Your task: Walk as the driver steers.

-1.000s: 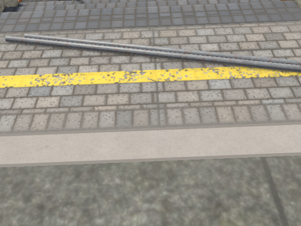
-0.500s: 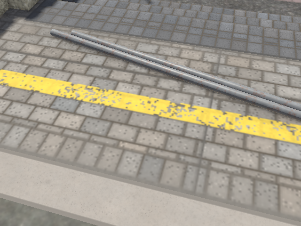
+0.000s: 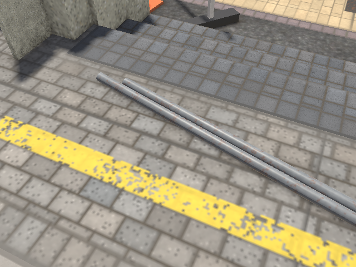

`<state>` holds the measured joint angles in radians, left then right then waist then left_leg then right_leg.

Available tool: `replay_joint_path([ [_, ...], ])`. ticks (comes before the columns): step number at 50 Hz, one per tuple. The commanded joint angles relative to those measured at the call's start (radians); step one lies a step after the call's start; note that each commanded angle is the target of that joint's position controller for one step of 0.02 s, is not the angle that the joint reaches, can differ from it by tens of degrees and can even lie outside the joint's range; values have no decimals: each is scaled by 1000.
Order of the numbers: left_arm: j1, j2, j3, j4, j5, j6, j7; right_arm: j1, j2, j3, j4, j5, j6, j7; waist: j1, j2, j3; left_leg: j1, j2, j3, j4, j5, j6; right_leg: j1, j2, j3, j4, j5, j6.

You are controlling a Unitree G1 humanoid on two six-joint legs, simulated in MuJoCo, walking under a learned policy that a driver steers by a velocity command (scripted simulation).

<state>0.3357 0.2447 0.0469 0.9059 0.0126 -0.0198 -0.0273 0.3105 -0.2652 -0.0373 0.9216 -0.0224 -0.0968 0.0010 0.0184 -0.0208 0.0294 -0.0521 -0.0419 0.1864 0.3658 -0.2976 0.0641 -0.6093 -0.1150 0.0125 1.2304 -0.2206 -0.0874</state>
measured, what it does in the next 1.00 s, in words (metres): walks ahead, turning right: right foot, then left foot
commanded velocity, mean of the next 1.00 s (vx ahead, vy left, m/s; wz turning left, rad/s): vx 1.00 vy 0.00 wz -0.91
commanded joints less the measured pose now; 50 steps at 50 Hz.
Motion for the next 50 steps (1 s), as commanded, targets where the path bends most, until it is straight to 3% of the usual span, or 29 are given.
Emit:
replay_joint_path([
  [1,-89,6,1,-101,5,8,-19,-39,-36,-7,-36,12,-46,2,23,103,138,-112,227,-35,-268,344,32,-123,-42,-27,-91,146,7],
  [5,-204,7,-15,-167,-1,-8,-47,-36,-92,-14,-32,16,-62,-13,44,60,145,-111,222,113,-281,660,9,34,8,-138,-422,372,-51],
  [7,-172,53,-4,-152,5,-10,-52,-6,-143,-25,-34,20,-53,-27,68,63,83,11,236,128,-167,1062,-8,143,107,-216,-476,374,-79],
  [8,-96,87,7,-132,-1,-8,-50,-6,-184,-35,-47,12,-35,-38,109,97,18,64,247,121,-47,1262,-17,228,157,-240,-470,300,-89],
  [10,223,175,48,-56,-1,3,-32,-79,-249,-56,-85,-5,12,-46,284,133,-153,14,288,79,417,1375,-4,570,205,-189,-461,111,-141],
  [11,349,226,77,-15,-8,10,-12,-101,-244,-60,-89,-6,25,-31,334,66,-192,-102,227,71,781,1058,-9,744,204,-114,-538,39,-178],
  [12,235,277,92,-13,-21,23,5,-124,-81,-19,-124,-14,11,-4,215,-229,-50,-427,13,35,1207,-64,-42,757,100,107,-581,90,-226],
  [13,150,378,107,-67,12,31,4,-20,-55,0,-250,7,-11,0,74,-321,-263,-758,-48,-183,1411,-212,-74,1005,-95,699,-804,-97,-444],
  [14,127,334,106,-98,14,27,13,-83,-99,8,-260,-11,-38,-2,105,-118,-244,-841,15,-282,1344,-134,-56,975,-155,874,-1000,-318,-419],
  [15,113,258,89,-83,14,19,24,-126,-130,5,-257,-12,-49,-1,72,46,-107,-822,64,-291,1226,-66,-52,809,-136,816,-1027,-322,-354],
  [16,89,228,77,-70,9,7,27,-155,-115,10,-262,-24,-45,-4,22,121,-30,-758,104,-288,1121,-48,-62,642,-96,714,-1017,-221,-312],
  [18,31,203,60,-83,1,-24,35,-135,-98,22,-258,-51,3,-2,-49,135,24,-625,149,-285,995,-53,-97,400,-11,537,-1024,-68,-284],
  [20,19,210,58,-99,-10,-49,28,-183,-89,30,-288,-51,33,3,-57,113,56,-561,177,-249,814,-50,-127,259,57,428,-1062,-3,-277],
  [24,52,224,73,-112,-15,-62,14,-388,-46,53,-376,-18,32,19,29,41,74,-466,137,-184,400,305,-136,242,145,331,-1073,213,-206],
  [28,92,240,86,-117,-19,-57,13,-441,-73,45,-414,-1,23,15,79,-21,16,-398,78,-192,197,401,-103,436,107,372,-990,441,-146],
  [30,51,264,92,-132,-11,-56,23,-316,-121,23,-383,1,19,3,15,-43,-67,-229,32,-211,156,307,-88,497,104,390,-841,646,-103],
  [31,22,300,98,-142,-5,-56,21,-186,-178,-3,-351,4,14,-10,-60,-25,-152,-91,14,-211,165,208,-78,513,117,385,-676,753,-78],
  [32,-48,308,98,-157,1,-62,15,36,-214,-25,-299,6,12,-27,-199,-17,-245,144,44,-207,172,150,-68,413,149,356,-426,719,-58],
  [33,-75,182,63,-189,4,-74,16,257,-278,-50,-258,-22,9,-50,-263,107,-363,388,240,-403,174,-180,-48,232,207,292,-82,311,-54],
  [34,23,53,22,-258,-43,-74,12,173,-347,-60,-279,-56,10,-43,-114,446,-439,507,514,-1008,-82,-449,26,-48,303,185,153,-294,-27],
  [35,40,121,13,-240,-21,-53,25,18,-286,-66,-300,-48,19,-32,-65,353,-338,381,511,-1117,-146,-641,81,-176,198,136,238,-194,-38],
  [36,-35,170,22,-223,6,-37,20,-53,-169,-40,-317,-38,25,-28,-75,176,-210,249,452,-915,-123,-586,77,-188,138,100,218,-109,-31],
  [37,-81,174,25,-228,17,-27,7,-41,-121,-28,-291,-37,27,-23,-75,73,-117,128,407,-742,-115,-384,66,-173,106,77,193,-78,-24],
  [40,-171,95,1,-299,29,8,-35,74,-79,-16,-179,-20,3,-13,-45,99,-21,6,339,-455,-142,-90,17,-222,34,71,228,-60,-21],
  [42,-217,77,-10,-343,23,24,-42,80,-73,-15,-152,-8,-16,1,-19,96,9,-33,337,-334,-174,58,-1,-272,20,66,234,-19,-14],
  [45,-322,61,-28,-413,18,38,-25,66,-83,-13,-123,-24,-35,7,15,127,61,-91,314,-140,-232,271,-22,-318,24,20,247,37,-22],
  [48,-450,80,-43,-454,10,40,-52,98,-105,-14,-98,-10,-29,1,1,39,137,-151,225,49,-327,380,-51,-177,41,-108,-168,115,-43],
  [49,-466,74,-43,-442,18,35,-69,136,-118,-18,-84,-5,-32,-6,-22,17,129,-116,213,82,-329,542,-53,-89,78,-171,-242,186,-61],
  [50,-398,78,-32,-407,17,35,-69,138,-148,-21,-92,-5,-31,-12,3,56,65,-34,223,120,-235,998,-73,-13,131,-210,-197,153,-94],
])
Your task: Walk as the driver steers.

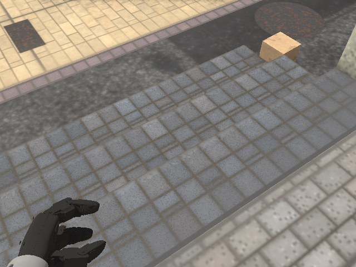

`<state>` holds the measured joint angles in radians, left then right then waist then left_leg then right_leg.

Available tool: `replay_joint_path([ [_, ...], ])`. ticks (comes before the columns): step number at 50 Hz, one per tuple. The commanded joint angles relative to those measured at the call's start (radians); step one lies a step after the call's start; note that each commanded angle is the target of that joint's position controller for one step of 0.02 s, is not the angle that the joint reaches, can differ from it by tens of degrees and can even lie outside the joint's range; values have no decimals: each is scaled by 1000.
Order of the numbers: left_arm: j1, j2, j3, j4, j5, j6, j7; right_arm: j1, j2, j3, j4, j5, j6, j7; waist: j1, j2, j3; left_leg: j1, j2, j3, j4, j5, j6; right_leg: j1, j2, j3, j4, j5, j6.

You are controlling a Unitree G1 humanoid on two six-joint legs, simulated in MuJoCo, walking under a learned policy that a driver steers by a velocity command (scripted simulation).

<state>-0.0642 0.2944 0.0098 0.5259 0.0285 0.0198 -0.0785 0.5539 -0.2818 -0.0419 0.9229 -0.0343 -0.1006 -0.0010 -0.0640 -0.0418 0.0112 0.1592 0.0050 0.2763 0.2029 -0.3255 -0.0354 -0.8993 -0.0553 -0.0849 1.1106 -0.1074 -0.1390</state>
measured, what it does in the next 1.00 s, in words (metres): walks ahead, turning left: right foot, then left foot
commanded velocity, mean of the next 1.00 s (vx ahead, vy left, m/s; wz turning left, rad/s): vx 1.00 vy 0.00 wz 0.33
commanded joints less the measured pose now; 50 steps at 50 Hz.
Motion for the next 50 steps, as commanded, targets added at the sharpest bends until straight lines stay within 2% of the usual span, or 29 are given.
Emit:
replay_joint_path([
  [1,36,34,7,-20,-5,-13,-13,-110,-166,-22,-110,3,-26,-16,119,117,61,-189,191,40,35,1269,9,315,82,-131,-151,56,-60],
  [3,182,80,27,32,-4,-27,2,-130,-224,-45,-123,10,-4,-34,206,164,-40,-98,242,15,263,1432,9,491,124,-104,-277,37,-84],
  [5,516,164,82,147,-6,-39,36,-189,-242,-63,-173,8,40,-30,333,130,-179,-264,242,-27,774,1303,52,929,183,-43,-425,-46,-120],
  [6,521,181,117,178,-25,-26,61,-230,-230,-67,-209,38,40,-9,330,-78,-159,-656,42,2,1219,505,20,1208,146,119,-586,-101,-188],
  [7,394,277,134,148,12,-14,59,-163,-129,-38,-294,41,24,-5,182,-248,-216,-923,-33,-115,1511,-83,17,1295,-125,572,-659,-56,-287],
  [8,404,242,127,103,13,-13,68,-177,-99,-19,-313,29,3,-4,176,-43,-302,-913,34,-308,1518,-56,39,1222,-188,715,-751,-178,-299],
  [10,358,142,97,168,17,-46,89,-212,-66,-1,-277,23,10,-3,89,166,-8,-868,126,-310,1308,-45,53,831,-166,575,-865,-272,-194],
  [11,320,97,81,190,16,-72,85,-189,-34,8,-221,1,30,-2,40,216,54,-753,156,-360,1213,-84,81,687,-62,318,-750,-75,-122],
  [12,375,101,73,187,14,-93,86,-118,4,25,-235,-6,49,8,29,90,-2,-739,120,-349,1237,-108,71,656,-121,347,-794,-53,-166],
  [13,419,111,77,212,3,-112,85,-156,11,31,-266,-6,67,16,37,-14,14,-787,147,-361,1209,-70,51,587,-190,451,-922,-284,-192],
  [16,425,93,73,245,1,-142,71,-362,-71,5,-300,18,71,18,71,74,162,-946,170,-422,900,140,21,585,-159,325,-1023,-257,-141],
  [19,406,80,63,248,-12,-172,66,-405,-35,13,-281,24,59,55,84,88,115,-778,130,-272,624,476,79,619,-51,45,-1047,72,-30],
  [21,433,91,58,265,-27,-187,68,-449,-10,21,-288,30,53,67,93,60,124,-728,114,-230,521,597,126,696,-67,-22,-1068,228,3],
  [24,485,158,66,283,-18,-173,86,-505,-56,7,-295,10,46,81,108,24,98,-698,-8,-130,369,533,164,934,-77,-98,-998,677,67],
  [26,459,214,80,273,4,-137,114,-343,-108,-15,-250,15,58,71,6,-75,-32,-540,-108,-100,437,310,193,1028,-108,-126,-724,1137,98],
  [27,415,231,86,256,19,-111,125,-142,-143,-34,-196,21,64,63,-97,-99,-130,-368,-140,-112,481,187,220,997,-128,-123,-454,1220,95],
  [28,352,239,87,237,25,-97,132,72,-190,-59,-146,18,68,50,-211,-83,-210,-135,-115,-203,456,89,259,844,-128,-115,-105,1092,90],
  [29,359,116,55,226,36,-104,113,72,-250,-77,-148,35,80,32,-163,93,-215,-5,53,-426,446,-8,294,624,-2,-109,259,198,92],
  [30,416,47,35,123,-4,-121,88,-31,-334,-99,-185,18,93,33,-22,393,-313,284,246,-1061,225,-26,503,135,180,35,579,-404,160],
  [31,323,104,28,105,5,-143,96,-46,-297,-102,-214,28,91,34,-81,122,-325,303,253,-1110,145,131,486,36,111,177,554,-283,132],
  [33,268,100,13,97,8,-160,100,-79,-233,-89,-177,28,81,18,1,-40,-109,-16,187,-892,114,263,403,113,10,182,332,-197,125],
  [36,280,110,14,94,36,-83,100,-135,-170,-57,-192,41,55,11,93,-22,12,-336,68,-720,56,299,367,264,-47,175,51,-244,166],
  [38,168,94,4,42,33,-60,87,-133,-181,-54,-195,43,43,14,78,42,62,-472,13,-659,19,353,366,334,-31,118,-142,-194,185],
  [40,125,45,-16,25,34,-57,62,-125,-191,-62,-193,50,48,11,54,105,36,-487,-20,-607,52,523,330,383,-13,75,-233,41,176],
  [42,151,77,0,68,26,-75,54,-89,-196,-64,-196,47,57,12,24,82,-40,-415,-13,-609,160,636,303,398,-3,82,-198,258,148],
  [44,-33,117,18,23,26,-101,60,49,-205,-67,-156,41,57,-3,-81,60,-5,-171,21,-717,240,514,304,123,-1,151,-306,305,128],
  [46,-84,62,-1,-13,28,-107,49,17,-179,-59,-155,42,56,-10,-91,83,27,-307,-34,-715,266,316,269,273,43,128,-490,464,128],
  [49,-1,61,4,8,0,-112,53,-51,-195,-63,-161,50,55,-19,-53,124,16,-428,-55,-726,357,251,216,604,75,160,-600,499,145],
  [50,68,69,10,29,-15,-110,68,-61,-190,-63,-149,34,61,-31,-21,143,14,-403,-60,-726,435,241,203,668,63,183,-629,481,165],
])
Over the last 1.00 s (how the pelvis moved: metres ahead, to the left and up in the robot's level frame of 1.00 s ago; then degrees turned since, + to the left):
0.86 -0.28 -0.01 -54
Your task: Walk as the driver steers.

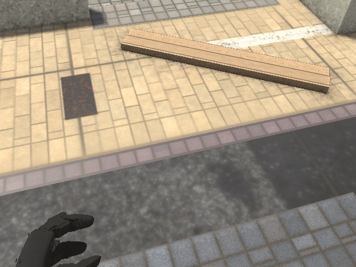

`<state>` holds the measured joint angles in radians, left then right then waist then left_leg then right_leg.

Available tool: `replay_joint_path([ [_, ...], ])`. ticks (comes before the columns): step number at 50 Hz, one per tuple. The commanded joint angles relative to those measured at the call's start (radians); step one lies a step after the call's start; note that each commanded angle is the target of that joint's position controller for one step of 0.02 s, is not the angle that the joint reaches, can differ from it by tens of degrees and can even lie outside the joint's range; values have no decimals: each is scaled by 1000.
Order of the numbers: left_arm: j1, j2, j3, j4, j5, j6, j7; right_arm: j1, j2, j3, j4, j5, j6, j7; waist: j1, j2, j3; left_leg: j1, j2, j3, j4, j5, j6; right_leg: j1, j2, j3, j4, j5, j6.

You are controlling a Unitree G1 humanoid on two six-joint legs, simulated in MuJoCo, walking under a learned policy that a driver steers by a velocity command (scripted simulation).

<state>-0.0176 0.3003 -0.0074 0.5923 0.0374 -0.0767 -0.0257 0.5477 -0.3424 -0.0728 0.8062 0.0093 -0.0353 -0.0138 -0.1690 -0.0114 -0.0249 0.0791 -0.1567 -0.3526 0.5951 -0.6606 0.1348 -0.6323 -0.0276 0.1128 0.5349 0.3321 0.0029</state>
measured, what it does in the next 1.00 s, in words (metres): goes down, turning left: right foot 0.14 m lower, then left foot 0.14 m lower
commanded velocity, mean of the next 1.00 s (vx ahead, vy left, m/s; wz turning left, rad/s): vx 1.00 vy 0.00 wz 0.73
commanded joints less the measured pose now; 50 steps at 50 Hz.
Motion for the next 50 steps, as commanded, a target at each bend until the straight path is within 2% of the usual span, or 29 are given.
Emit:
replay_joint_path([
  [1,149,98,42,-15,-32,-17,29,-83,-148,-35,-34,-28,-1,-24,155,97,12,-272,69,-96,202,612,23,477,18,6,-106,46,31],
  [3,544,176,90,94,-47,-11,52,-204,-184,-45,-58,-34,12,-32,398,26,-120,-279,25,-12,704,684,6,790,-42,8,-239,79,35],
  [4,606,199,97,153,0,-13,47,-179,-65,-29,-48,0,16,-33,359,-83,-69,-580,-40,35,1123,12,-26,976,-171,114,-113,63,-14],
  [5,640,179,72,134,19,-16,27,-6,20,8,-86,10,17,-44,224,-230,-163,-801,43,90,1302,-165,-8,1156,-316,113,329,686,102],
  [6,627,168,87,133,9,-6,20,142,13,7,-70,22,6,-60,166,-339,-302,-884,91,160,1344,-47,-31,1202,-394,293,284,743,73],
  [7,512,240,118,111,0,-7,40,100,-15,10,-76,-8,10,-49,171,-361,-317,-985,95,240,1355,97,-43,1043,-469,610,-7,-139,-114],
  [8,421,127,96,97,-2,-18,32,-66,-85,-7,-47,-66,31,-31,185,-126,-140,-941,193,204,1202,258,-28,758,-412,597,-135,-681,-156],
  [10,393,59,66,165,-2,-37,24,-251,-110,-24,-70,-64,61,18,173,28,160,-878,230,171,923,446,-31,396,-290,319,-105,-370,-57],
  [13,422,61,66,244,-40,-64,23,-337,-27,-4,-106,-42,81,72,127,-149,186,-744,238,224,583,628,-64,220,-207,87,-163,-292,-9],
  [16,524,101,81,283,-38,-61,35,-405,-17,6,-92,-52,80,76,162,-116,115,-871,216,323,589,707,-9,463,-247,4,-124,5,-1],
  [18,542,-22,44,328,-44,-74,48,-526,-1,15,-98,-48,41,104,162,-2,168,-765,185,374,236,1121,18,381,-117,-170,-100,-284,61],
  [22,637,15,41,372,-23,-40,70,-650,49,45,-92,-30,33,112,231,-21,202,-573,107,543,57,1176,32,413,-107,-299,-14,-194,72],
  [24,703,40,38,410,-11,-5,91,-655,46,47,-83,-61,34,83,235,-13,169,-485,47,618,-1,1064,43,516,-113,-351,159,141,86],
  [26,700,68,39,430,1,23,108,-470,1,30,-27,-81,48,60,138,-26,106,-219,19,626,11,900,55,439,-150,-337,494,346,79],
  [27,637,93,46,421,20,32,113,-229,-58,0,58,-75,59,45,7,28,44,58,85,511,-32,851,107,248,-142,-315,849,191,90],
  [28,450,125,71,386,9,33,110,-22,-101,-29,123,-42,59,34,-161,176,35,250,187,346,-251,948,243,46,6,-351,1385,-564,102],
  [29,373,100,71,281,12,19,104,3,-202,-47,161,-2,47,21,-70,165,29,395,276,272,8,1294,233,-230,22,-270,1458,-1045,69],
  [30,471,86,57,223,-12,5,87,17,-201,-36,148,-1,32,11,10,79,-119,593,445,83,80,1439,330,-382,-61,-129,1330,-1032,75],
  [31,526,105,55,235,3,6,76,-36,-142,-30,117,-21,31,9,46,-98,-169,541,484,-52,-7,1034,378,-404,-87,-74,1255,-1006,39],
  [32,538,92,56,222,10,-4,63,-151,-107,-22,91,-47,15,-13,133,-68,-98,375,530,-157,-182,589,365,-431,-97,0,1050,-869,12],
  [34,440,92,76,243,43,26,48,-399,-52,4,40,-30,-20,-25,273,-103,164,-278,452,-125,-345,472,303,-76,-172,31,590,-773,75],
  [36,452,60,71,269,34,47,38,-327,-127,-21,68,-58,-58,0,260,-102,154,-491,397,-15,-278,706,286,147,-148,-54,532,-582,75],
  [37,394,62,89,270,-1,38,26,-261,-75,-16,109,-41,-85,2,226,-147,149,-440,344,20,-220,623,250,66,-181,13,421,-285,56],
  [39,323,12,76,258,-10,17,-5,-326,-12,5,114,3,-93,2,235,-40,113,-601,159,201,-180,346,125,343,-143,-39,131,90,23],
  [45,85,36,80,202,-32,11,-30,-114,-41,6,148,-64,-62,-18,98,35,234,-292,253,132,40,421,97,170,-128,-82,-87,-59,-35],
  [47,274,100,107,271,-21,5,-14,-105,-88,-6,154,-76,-46,-24,183,27,129,-149,251,153,296,730,85,314,-100,-107,-131,-212,-57],
  [48,505,129,126,347,-1,2,-6,-124,-92,-9,151,-62,-35,-22,299,-26,11,-177,224,199,590,880,73,543,-45,-153,-146,-286,-70],
  [49,713,171,144,417,17,5,-10,-181,-35,-4,144,-42,-42,-13,409,-108,-53,-405,121,260,1068,647,47,797,-84,-104,-90,-318,-118],
  [50,788,158,117,455,42,5,-26,-190,115,28,91,-22,-69,-13,347,-310,-65,-871,7,206,1468,-96,36,1017,-211,54,247,-73,-93],
])
Over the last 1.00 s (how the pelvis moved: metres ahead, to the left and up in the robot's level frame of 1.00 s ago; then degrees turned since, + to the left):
0.98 0.02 -0.03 24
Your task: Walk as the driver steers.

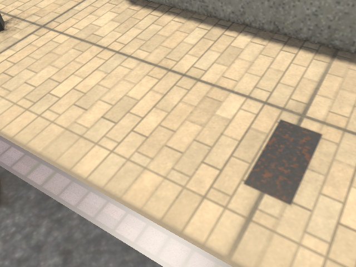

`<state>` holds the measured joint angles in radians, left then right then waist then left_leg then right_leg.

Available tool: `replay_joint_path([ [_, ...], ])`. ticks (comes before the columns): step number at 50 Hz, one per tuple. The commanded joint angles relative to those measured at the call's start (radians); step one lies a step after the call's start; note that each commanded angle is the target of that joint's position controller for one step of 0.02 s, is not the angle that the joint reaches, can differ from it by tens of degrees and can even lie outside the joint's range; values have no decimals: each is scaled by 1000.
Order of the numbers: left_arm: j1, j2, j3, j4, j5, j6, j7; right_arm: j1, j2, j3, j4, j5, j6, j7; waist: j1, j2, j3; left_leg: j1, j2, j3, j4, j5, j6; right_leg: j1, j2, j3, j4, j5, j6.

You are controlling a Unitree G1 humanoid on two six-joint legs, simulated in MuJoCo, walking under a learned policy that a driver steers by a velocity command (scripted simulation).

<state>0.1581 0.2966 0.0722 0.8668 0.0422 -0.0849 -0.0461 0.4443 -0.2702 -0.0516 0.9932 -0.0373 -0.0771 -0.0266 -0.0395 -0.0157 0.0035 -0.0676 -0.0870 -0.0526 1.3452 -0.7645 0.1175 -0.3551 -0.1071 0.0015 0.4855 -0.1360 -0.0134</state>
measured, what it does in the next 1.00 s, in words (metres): walks ahead, turning right: left foot, then right foot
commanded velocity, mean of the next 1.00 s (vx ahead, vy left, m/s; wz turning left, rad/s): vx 1.00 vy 0.00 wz -0.46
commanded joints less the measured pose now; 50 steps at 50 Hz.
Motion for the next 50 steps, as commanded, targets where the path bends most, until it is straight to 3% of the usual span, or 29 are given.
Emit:
replay_joint_path([
  [1,668,242,60,185,19,18,-7,-23,17,15,-167,81,-52,-20,197,-505,-311,-971,-80,-91,817,68,47,941,-343,622,47,73,-211],
  [2,544,173,50,167,11,23,15,-176,-16,25,-187,57,-54,-18,198,-333,-203,-1124,18,-27,639,202,42,838,-360,740,-182,-386,-235],
  [3,401,67,23,111,22,14,31,-305,-86,9,-179,28,-45,1,199,-22,-8,-1034,105,-55,411,359,38,576,-276,554,-217,-456,-192],
  [5,326,48,1,133,21,-26,45,-327,-32,15,-192,-13,-19,43,92,1,87,-896,136,-124,228,478,20,275,-230,489,-176,-239,-158],
  [6,258,29,-9,148,-2,-35,44,-373,15,33,-225,-16,11,66,18,-4,142,-745,163,-56,18,502,-10,38,-151,343,-285,-267,-127],
  [7,196,61,-2,134,-13,-42,43,-365,21,43,-235,-16,25,79,-14,-74,143,-644,159,-3,-113,569,-33,-41,-96,263,-358,-234,-130],
  [8,189,50,-2,131,-23,-47,41,-388,-3,43,-243,-18,23,82,-12,-105,161,-611,171,15,-235,656,-44,-50,-77,205,-373,-70,-142],
  [12,295,40,2,150,-52,-50,31,-524,-4,60,-276,14,4,81,45,-19,165,-456,163,136,-646,840,-19,118,-70,59,-490,352,-155],
  [13,320,31,-4,154,-53,-46,31,-540,-6,59,-276,26,9,79,59,-2,142,-462,132,164,-679,870,-6,228,-51,21,-511,452,-147],
  [16,364,78,1,167,-34,-33,37,-477,-46,38,-275,14,-1,59,5,-37,60,-338,41,178,-776,745,27,435,-83,4,-280,978,-131],
  [18,294,136,14,147,-17,-9,54,-96,-119,-1,-164,16,-3,33,-186,-51,-144,74,29,126,-806,663,42,345,-65,2,163,935,-117],
  [19,274,81,3,117,-12,-5,50,87,-195,-27,-126,-7,-2,12,-239,13,-265,323,211,-57,-789,400,56,145,0,-11,505,621,-121],
  [20,424,-104,-31,85,-52,-5,32,51,-252,-39,-137,-49,-9,13,-70,267,-372,544,497,-552,-914,62,127,-204,136,43,873,-327,-107],
  [21,355,19,-8,73,-69,-7,41,-19,-187,-39,-150,-23,-2,21,-90,206,-347,473,499,-738,-1108,-110,129,-321,125,84,949,-265,-136],
  [22,238,55,2,49,-63,-4,47,-138,-117,-25,-158,-19,-12,20,-57,119,-129,298,460,-539,-1122,25,103,-379,67,71,916,-138,-135],
  [24,186,12,-4,48,-40,11,34,-187,-55,-12,-138,-12,-34,24,-4,21,5,64,383,-273,-1154,367,48,-307,11,73,839,-78,-128],
  [26,190,-32,-8,31,-22,46,15,-147,-12,0,-99,10,-50,20,45,58,29,-15,344,-109,-1178,490,8,-272,-19,69,804,-66,-107],
  [28,115,-50,-12,-15,-22,69,0,-114,-10,-1,-72,32,-62,21,60,64,62,-22,324,16,-1204,606,-31,-343,-43,46,778,-36,-91],
  [34,-138,-35,-41,-143,-30,63,-29,-82,-43,5,-58,25,-76,15,61,27,164,-68,230,329,-1259,1101,-94,-285,25,-143,384,230,-111],
  [38,-44,41,-30,-125,-26,64,-31,-45,-162,-15,-79,27,-50,-25,140,110,44,120,293,361,-1015,1828,-127,-55,170,-242,247,188,-171],
  [40,295,127,10,-37,-27,70,-12,-134,-215,-35,-121,10,-11,-34,312,145,-109,62,335,321,-587,1924,-108,274,210,-189,252,49,-225],
  [41,465,167,41,16,-34,70,9,-184,-220,-43,-137,4,5,-21,386,89,-159,-70,297,307,-223,1619,-93,473,189,-93,160,-7,-272],
  [42,373,199,60,21,-54,77,29,-235,-108,-21,-172,2,-4,9,292,-150,-45,-370,86,278,168,546,-99,517,110,84,106,-13,-305],
  [43,289,314,75,-25,-11,86,22,-137,-49,1,-293,17,-29,12,130,-248,-182,-740,21,93,425,254,-146,776,-89,597,32,81,-510],
  [44,284,291,79,-56,-8,87,34,-196,-66,16,-329,11,-59,14,166,-83,-240,-856,58,-42,386,311,-128,794,-166,836,-193,-220,-534],
  [45,259,208,63,-45,-10,80,45,-240,-103,14,-321,7,-72,17,135,88,-85,-853,115,-56,257,376,-118,626,-149,792,-269,-284,-466],
  [46,226,169,51,-33,-13,69,49,-264,-95,14,-325,-1,-69,20,73,137,4,-786,149,-49,146,400,-123,453,-107,696,-271,-199,-414],
  [48,185,140,34,-45,-29,36,58,-248,-80,24,-323,-36,-22,23,2,152,53,-647,191,-44,28,391,-159,214,-19,531,-270,-28,-376],
  [50,178,147,29,-58,-41,9,52,-300,-66,33,-357,-40,10,30,-9,129,80,-569,220,-7,-151,383,-189,50,50,434,-301,20,-358],
])
Over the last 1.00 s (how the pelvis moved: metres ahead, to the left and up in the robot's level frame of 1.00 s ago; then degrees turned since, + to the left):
0.86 0.08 -0.36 41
